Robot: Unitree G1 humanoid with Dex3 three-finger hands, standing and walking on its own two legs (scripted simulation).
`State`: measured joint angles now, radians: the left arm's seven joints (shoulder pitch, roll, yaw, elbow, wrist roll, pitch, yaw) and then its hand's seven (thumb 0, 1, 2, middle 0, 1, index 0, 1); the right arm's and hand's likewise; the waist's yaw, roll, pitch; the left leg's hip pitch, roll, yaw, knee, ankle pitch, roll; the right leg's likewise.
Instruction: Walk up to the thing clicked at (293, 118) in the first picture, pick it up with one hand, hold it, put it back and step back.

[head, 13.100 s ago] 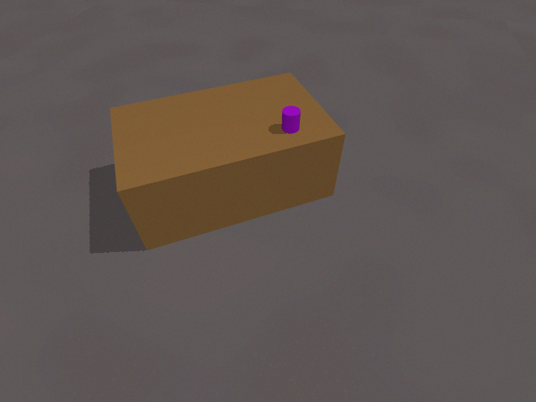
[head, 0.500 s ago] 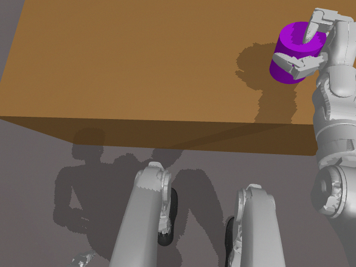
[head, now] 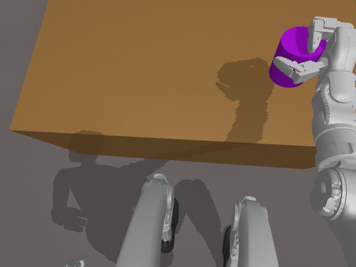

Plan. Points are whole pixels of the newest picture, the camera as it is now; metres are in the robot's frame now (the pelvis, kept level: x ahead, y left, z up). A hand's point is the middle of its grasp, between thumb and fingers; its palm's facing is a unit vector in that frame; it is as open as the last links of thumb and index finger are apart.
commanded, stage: settle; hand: right
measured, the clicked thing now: (294, 58) +0.56 -0.14 -0.02
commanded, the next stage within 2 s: lift in 0.12 s
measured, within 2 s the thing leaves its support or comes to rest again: neither
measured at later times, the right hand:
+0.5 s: hand (311, 49) +0.53 -0.14 +0.05, palm faces +0.06 +1.00 -0.03, open 6.3 cm
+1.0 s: hand out of the picture +0.45 -0.16 +0.15, palm faces +0.10 +1.00 -0.02, open 6.5 cm
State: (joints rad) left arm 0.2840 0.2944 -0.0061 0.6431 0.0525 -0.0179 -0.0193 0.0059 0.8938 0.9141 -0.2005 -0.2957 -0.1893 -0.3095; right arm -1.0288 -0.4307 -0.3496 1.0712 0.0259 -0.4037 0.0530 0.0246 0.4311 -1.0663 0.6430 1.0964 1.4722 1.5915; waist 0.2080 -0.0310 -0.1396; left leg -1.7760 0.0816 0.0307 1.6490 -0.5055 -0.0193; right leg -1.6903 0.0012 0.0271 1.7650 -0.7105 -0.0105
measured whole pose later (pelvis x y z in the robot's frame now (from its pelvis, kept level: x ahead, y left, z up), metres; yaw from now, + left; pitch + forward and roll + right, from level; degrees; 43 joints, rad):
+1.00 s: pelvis +0.02 +0.00 +0.12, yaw +0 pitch +22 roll +2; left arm 0.24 0.24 0.02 0.69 0.02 -0.08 0.02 0.01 0.88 0.92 -0.19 -0.29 -0.18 -0.30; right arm -0.50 -0.24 -0.22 0.71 0.11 -0.38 0.01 0.02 0.42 -1.06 0.63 1.10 1.40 1.51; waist 0.09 0.00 -0.14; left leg -1.18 0.05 0.05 1.22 -0.42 -0.02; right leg -1.10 -0.02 0.02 1.32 -0.60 0.00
